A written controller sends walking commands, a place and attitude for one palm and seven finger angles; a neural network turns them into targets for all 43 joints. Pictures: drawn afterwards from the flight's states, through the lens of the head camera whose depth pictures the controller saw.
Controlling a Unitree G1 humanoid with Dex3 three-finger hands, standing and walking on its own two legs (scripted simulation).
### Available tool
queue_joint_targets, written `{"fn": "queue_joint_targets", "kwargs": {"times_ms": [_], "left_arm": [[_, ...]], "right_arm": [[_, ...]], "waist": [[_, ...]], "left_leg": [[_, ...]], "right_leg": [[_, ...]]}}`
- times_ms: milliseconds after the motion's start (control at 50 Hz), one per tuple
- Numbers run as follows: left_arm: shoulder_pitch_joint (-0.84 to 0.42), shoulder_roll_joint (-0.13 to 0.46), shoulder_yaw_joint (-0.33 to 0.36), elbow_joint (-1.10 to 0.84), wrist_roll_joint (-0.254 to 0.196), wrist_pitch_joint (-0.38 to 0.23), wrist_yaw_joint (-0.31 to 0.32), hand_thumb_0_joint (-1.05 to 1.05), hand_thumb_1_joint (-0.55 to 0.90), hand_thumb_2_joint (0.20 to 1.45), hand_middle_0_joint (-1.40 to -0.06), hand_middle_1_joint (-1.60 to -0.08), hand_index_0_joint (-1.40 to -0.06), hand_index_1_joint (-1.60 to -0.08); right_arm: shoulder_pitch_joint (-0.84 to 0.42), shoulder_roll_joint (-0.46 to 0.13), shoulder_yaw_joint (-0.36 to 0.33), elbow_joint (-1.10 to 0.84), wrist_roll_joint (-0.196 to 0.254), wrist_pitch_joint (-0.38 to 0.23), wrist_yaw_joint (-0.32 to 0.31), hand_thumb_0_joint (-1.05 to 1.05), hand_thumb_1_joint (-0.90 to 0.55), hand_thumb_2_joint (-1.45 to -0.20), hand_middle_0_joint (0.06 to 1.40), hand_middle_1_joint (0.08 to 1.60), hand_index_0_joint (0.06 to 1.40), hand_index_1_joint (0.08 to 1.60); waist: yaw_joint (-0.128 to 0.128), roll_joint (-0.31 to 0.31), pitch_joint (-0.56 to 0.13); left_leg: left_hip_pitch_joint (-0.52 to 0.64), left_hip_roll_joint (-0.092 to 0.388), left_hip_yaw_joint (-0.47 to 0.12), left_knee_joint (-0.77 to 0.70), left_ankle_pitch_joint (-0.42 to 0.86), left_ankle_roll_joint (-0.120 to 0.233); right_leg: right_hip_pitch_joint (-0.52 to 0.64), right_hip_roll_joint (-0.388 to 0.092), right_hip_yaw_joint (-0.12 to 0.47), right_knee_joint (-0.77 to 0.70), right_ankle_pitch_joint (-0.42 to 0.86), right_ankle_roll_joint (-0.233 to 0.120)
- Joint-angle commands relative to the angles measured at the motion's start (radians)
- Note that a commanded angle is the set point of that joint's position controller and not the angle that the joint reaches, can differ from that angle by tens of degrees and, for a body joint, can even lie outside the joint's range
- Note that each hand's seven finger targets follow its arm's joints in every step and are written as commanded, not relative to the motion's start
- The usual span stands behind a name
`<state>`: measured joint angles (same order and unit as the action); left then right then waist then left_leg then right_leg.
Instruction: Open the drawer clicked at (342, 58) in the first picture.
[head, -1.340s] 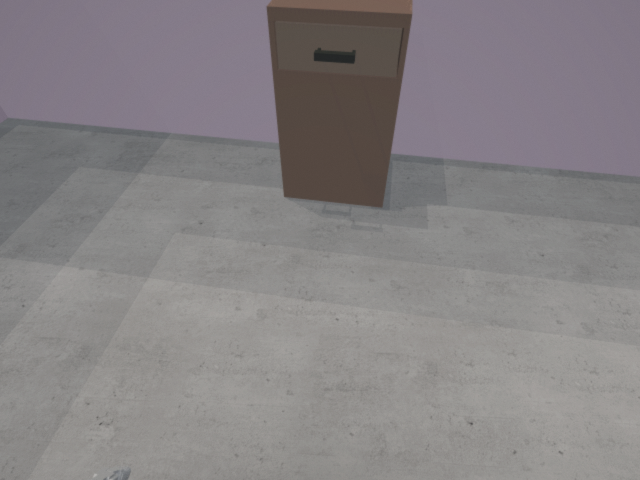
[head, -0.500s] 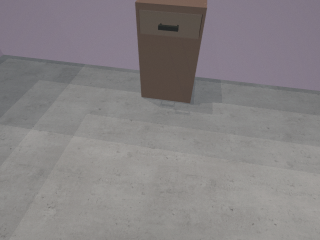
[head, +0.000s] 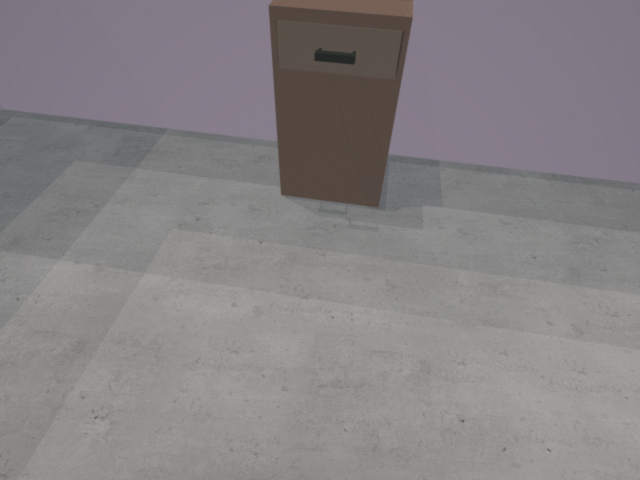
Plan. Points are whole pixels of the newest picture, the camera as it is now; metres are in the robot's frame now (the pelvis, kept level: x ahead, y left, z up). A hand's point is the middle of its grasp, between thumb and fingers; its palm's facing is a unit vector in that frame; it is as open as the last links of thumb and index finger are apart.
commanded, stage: look at it before walking up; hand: left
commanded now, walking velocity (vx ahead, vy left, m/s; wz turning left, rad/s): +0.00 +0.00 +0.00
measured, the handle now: (336, 54) +1.45 +0.03 -0.07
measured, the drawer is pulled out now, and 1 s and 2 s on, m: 0.00 0.00 0.00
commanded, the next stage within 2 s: walk to a spot facing it in 0.10 s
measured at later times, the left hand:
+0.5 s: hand out of the picture +0.03 +0.19 -0.19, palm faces -0.03 -0.98 -0.21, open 7.4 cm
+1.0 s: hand (204, 390) +0.29 +0.22 -0.18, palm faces -0.13 -0.98 -0.17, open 7.4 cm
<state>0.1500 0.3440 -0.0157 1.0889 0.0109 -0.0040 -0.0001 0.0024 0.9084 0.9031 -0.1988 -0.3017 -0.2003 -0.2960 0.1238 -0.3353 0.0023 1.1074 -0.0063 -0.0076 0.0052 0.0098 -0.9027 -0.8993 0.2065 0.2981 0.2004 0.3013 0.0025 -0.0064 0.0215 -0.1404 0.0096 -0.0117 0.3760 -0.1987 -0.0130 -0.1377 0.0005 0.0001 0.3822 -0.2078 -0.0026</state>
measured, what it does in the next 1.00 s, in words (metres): walks ahead: left foot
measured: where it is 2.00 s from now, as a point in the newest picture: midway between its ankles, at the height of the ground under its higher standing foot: (346, 369)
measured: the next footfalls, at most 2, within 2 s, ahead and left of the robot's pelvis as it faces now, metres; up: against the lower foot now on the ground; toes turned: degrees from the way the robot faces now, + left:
left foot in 0.72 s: +0.20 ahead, +0.13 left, +0.00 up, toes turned +4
right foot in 1.20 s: +0.47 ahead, -0.14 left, +0.00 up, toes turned -22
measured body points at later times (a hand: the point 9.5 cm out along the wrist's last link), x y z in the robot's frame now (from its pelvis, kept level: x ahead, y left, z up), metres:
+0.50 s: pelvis +0.05 +0.00 -0.02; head +0.03 +0.00 +0.43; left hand +0.03 +0.25 -0.17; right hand +0.04 -0.25 -0.17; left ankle +0.01 +0.13 -0.75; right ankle +0.00 -0.12 -0.75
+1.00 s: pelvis +0.23 +0.04 -0.01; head +0.24 +0.05 +0.44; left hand +0.30 +0.27 -0.17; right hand +0.15 -0.17 -0.15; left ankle +0.16 +0.13 -0.75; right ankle +0.26 -0.11 -0.67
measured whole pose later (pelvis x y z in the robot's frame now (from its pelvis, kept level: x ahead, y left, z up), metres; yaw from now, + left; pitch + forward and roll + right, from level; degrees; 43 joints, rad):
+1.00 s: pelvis +0.23 +0.04 -0.01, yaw -11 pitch +0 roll +0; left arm 0.25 0.20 0.07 1.05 0.03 0.00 -0.02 0.00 0.92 0.90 -0.19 -0.30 -0.19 -0.29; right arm 0.39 -0.11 -0.03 1.12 -0.02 -0.09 -0.02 0.00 -0.93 -0.90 0.20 0.30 0.20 0.30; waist 0.01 -0.04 0.01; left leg -0.03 0.03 0.25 0.37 -0.34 0.02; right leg -0.61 -0.10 -0.06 1.07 -0.19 -0.01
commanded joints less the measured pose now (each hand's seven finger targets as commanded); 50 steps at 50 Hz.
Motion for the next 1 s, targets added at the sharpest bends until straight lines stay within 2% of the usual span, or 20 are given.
{"fn": "queue_joint_targets", "kwargs": {"times_ms": [0,180,220,300,420,460,480,500,520,540,600,660,680,700,720,740,780,840,900,980], "left_arm": [[-0.040,0.201,0.047,-0.064,0.001,-0.021,0.010,0.000,0.900,0.900,-0.200,-0.300,-0.200,-0.300],[-0.037,0.201,0.046,-0.059,0.001,-0.019,0.010,0.000,0.900,0.900,-0.200,-0.300,-0.200,-0.300],[0.037,0.073,0.019,-0.028,0.002,0.002,0.013,0.000,0.900,0.900,-0.200,-0.300,-0.200,-0.300],[0.100,0.070,0.034,-0.036,0.014,0.016,-0.004,0.000,0.900,0.900,-0.200,-0.300,-0.200,-0.300],[0.205,0.013,0.052,-0.052,0.016,-0.014,-0.015,0.000,0.900,0.900,-0.200,-0.300,-0.200,-0.300],[0.276,0.016,0.063,-0.035,0.017,-0.024,-0.010,0.000,0.900,0.900,-0.200,-0.300,-0.200,-0.300],[0.340,0.040,0.074,-0.011,0.017,-0.033,-0.002,0.000,0.900,0.900,-0.200,-0.300,-0.200,-0.300],[0.416,0.061,0.084,0.012,0.013,-0.043,0.006,0.000,0.900,0.900,-0.200,-0.300,-0.200,-0.300],[0.461,0.053,0.086,0.025,0.014,-0.051,0.015,0.000,0.900,0.900,-0.200,-0.300,-0.200,-0.300],[0.472,0.046,0.089,0.031,0.018,-0.054,0.023,0.000,0.900,0.900,-0.200,-0.300,-0.200,-0.300],[0.392,0.006,0.083,0.016,0.029,-0.056,0.026,0.000,0.900,0.900,-0.200,-0.300,-0.200,-0.300],[0.288,-0.011,0.086,0.005,0.014,-0.054,0.016,0.000,0.900,0.900,-0.200,-0.300,-0.200,-0.300],[0.282,-0.038,0.085,0.003,0.010,-0.053,0.011,0.000,0.900,0.900,-0.200,-0.300,-0.200,-0.300],[0.298,-0.100,0.078,-0.013,0.002,-0.049,0.004,0.000,0.900,0.900,-0.200,-0.300,-0.200,-0.300],[0.271,-0.125,0.073,-0.050,0.003,-0.052,0.003,0.000,0.900,0.900,-0.200,-0.300,-0.200,-0.300],[0.217,-0.109,0.073,-0.065,0.013,-0.049,0.009,0.000,0.900,0.900,-0.200,-0.300,-0.200,-0.300],[0.169,-0.149,0.074,-0.050,0.023,-0.041,-0.006,0.000,0.900,0.900,-0.200,-0.300,-0.200,-0.300],[0.232,-0.188,0.077,-0.029,0.026,-0.018,-0.019,0.000,0.900,0.900,-0.200,-0.300,-0.200,-0.300],[0.180,-0.187,0.076,-0.060,0.026,-0.004,-0.027,0.000,0.900,0.900,-0.200,-0.300,-0.200,-0.300],[0.021,-0.180,0.073,-0.130,0.021,-0.006,-0.036,0.000,0.900,0.900,-0.200,-0.300,-0.200,-0.300]], "right_arm": [[-0.044,-0.206,-0.037,-0.061,-0.001,-0.028,-0.018,0.000,-0.900,-0.900,0.200,0.300,0.200,0.300],[-0.047,-0.208,-0.035,-0.059,0.000,-0.028,-0.018,0.000,-0.900,-0.900,0.200,0.300,0.200,0.300],[0.028,-0.078,-0.005,-0.027,-0.010,-0.009,-0.013,0.000,-0.900,-0.900,0.200,0.300,0.200,0.300],[0.079,-0.084,-0.021,-0.032,-0.020,0.002,-0.008,0.000,-0.900,-0.900,0.200,0.300,0.200,0.300],[0.148,-0.067,-0.042,-0.049,-0.012,-0.025,-0.011,0.000,-0.900,-0.900,0.200,0.300,0.200,0.300],[0.130,-0.028,-0.041,-0.066,-0.008,-0.034,-0.011,0.000,-0.900,-0.900,0.200,0.300,0.200,0.300],[0.107,0.013,-0.035,-0.083,-0.007,-0.041,-0.010,0.000,-0.900,-0.900,0.200,0.300,0.200,0.300],[0.047,0.029,-0.035,-0.113,-0.009,-0.049,-0.009,0.000,-0.900,-0.900,0.200,0.300,0.200,0.300],[-0.012,0.026,-0.036,-0.138,-0.010,-0.057,-0.010,0.000,-0.900,-0.900,0.200,0.300,0.200,0.300],[-0.038,0.036,-0.039,-0.149,-0.008,-0.063,-0.008,0.000,-0.900,-0.900,0.200,0.300,0.200,0.300],[-0.005,0.086,-0.043,-0.143,0.000,-0.062,0.003,0.000,-0.900,-0.900,0.200,0.300,0.200,0.300],[0.191,0.110,-0.047,-0.079,0.000,-0.065,0.003,0.000,-0.900,-0.900,0.200,0.300,0.200,0.300],[0.332,0.071,-0.059,-0.032,-0.003,-0.070,-0.010,0.000,-0.900,-0.900,0.200,0.300,0.200,0.300],[0.473,-0.028,-0.088,0.010,-0.018,-0.077,-0.022,0.000,-0.900,-0.900,0.200,0.300,0.200,0.300],[0.559,-0.083,-0.097,0.023,-0.021,-0.071,-0.028,0.000,-0.900,-0.900,0.200,0.300,0.200,0.300],[0.489,-0.054,-0.091,0.005,-0.016,-0.063,-0.028,0.000,-0.900,-0.900,0.200,0.300,0.200,0.300],[0.357,0.052,-0.065,-0.025,-0.017,-0.073,-0.031,0.000,-0.900,-0.900,0.200,0.300,0.200,0.300],[0.321,0.111,-0.051,-0.022,-0.015,-0.097,-0.037,0.000,-0.900,-0.900,0.200,0.300,0.200,0.300],[0.350,0.107,-0.046,-0.008,-0.010,-0.105,-0.039,0.000,-0.900,-0.900,0.200,0.300,0.200,0.300],[0.379,0.105,-0.051,0.015,-0.013,-0.103,-0.039,0.000,-0.900,-0.900,0.200,0.300,0.200,0.300]], "waist": [[0.000,0.009,-0.041],[0.003,0.008,-0.028],[0.000,0.000,-0.044],[0.004,0.002,0.089],[0.016,0.051,0.098],[0.046,-0.052,0.131],[0.060,-0.178,0.126],[0.085,-0.238,0.116],[0.106,-0.189,0.123],[0.105,-0.126,0.115],[0.048,-0.120,0.089],[-0.063,-0.091,0.058],[-0.115,0.005,0.010],[-0.149,0.263,-0.062],[-0.158,0.329,-0.068],[-0.135,0.199,0.001],[-0.076,0.065,0.166],[-0.008,0.090,0.132],[-0.001,0.097,0.126],[-0.013,0.097,0.156]], "left_leg": [[0.009,0.110,-0.092,-0.067,0.125,0.038],[0.007,0.110,-0.093,-0.075,0.118,0.039],[0.008,0.098,-0.061,-0.058,-0.031,0.019],[-0.110,0.096,-0.073,-0.066,-0.394,0.041],[-0.131,0.153,-0.106,0.015,-0.349,0.094],[-0.260,0.099,-0.028,0.169,-0.285,0.068],[-0.380,0.035,0.073,0.333,-0.238,0.035],[-0.491,0.026,0.119,0.483,-0.299,0.017],[-0.577,0.054,0.081,0.577,-0.348,0.016],[-0.613,0.080,0.062,0.610,-0.369,0.015],[-0.472,0.100,0.054,0.469,-0.323,0.017],[-0.032,0.024,0.165,0.195,-0.055,0.017],[0.171,0.039,0.139,0.133,-0.056,0.024],[0.320,0.264,-0.180,0.010,-0.221,0.087],[0.294,0.463,-0.464,-0.179,-0.336,0.161],[0.185,0.506,-0.500,-0.204,-0.429,0.201],[0.004,0.430,-0.307,-0.221,-0.321,0.172],[-0.033,0.325,-0.030,-0.196,-0.021,0.132],[0.034,0.297,0.070,-0.204,0.163,0.141],[0.093,0.273,0.166,-0.208,0.314,0.126]], "right_leg": [[-0.014,-0.121,0.102,-0.073,0.096,-0.027],[-0.017,-0.120,0.100,-0.078,0.085,-0.025],[-0.028,-0.108,0.099,-0.073,-0.092,-0.009],[-0.151,-0.072,0.131,-0.044,-0.383,-0.037],[-0.167,-0.037,0.116,0.098,-0.290,-0.068],[-0.074,-0.086,0.222,0.029,-0.284,-0.103],[0.043,-0.177,0.367,-0.055,-0.220,-0.152],[0.133,-0.289,0.515,-0.127,-0.061,-0.218],[0.194,-0.335,0.559,-0.125,0.104,-0.271],[0.230,-0.353,0.537,-0.092,0.202,-0.295],[0.101,-0.299,0.383,-0.075,0.149,-0.235],[-0.183,-0.165,0.189,-0.003,0.050,-0.138],[-0.271,-0.099,0.130,0.174,0.098,-0.107],[-0.431,0.003,0.028,0.484,-0.084,-0.055],[-0.519,0.045,-0.016,0.738,-0.340,-0.039],[-0.564,-0.021,0.030,0.862,-0.316,-0.055],[-0.599,-0.099,0.027,0.904,-0.157,-0.046],[-0.520,-0.114,0.001,0.837,-0.050,-0.021],[-0.581,-0.121,-0.026,0.770,0.013,-0.003],[-0.564,-0.113,-0.102,0.485,0.091,-0.008]]}}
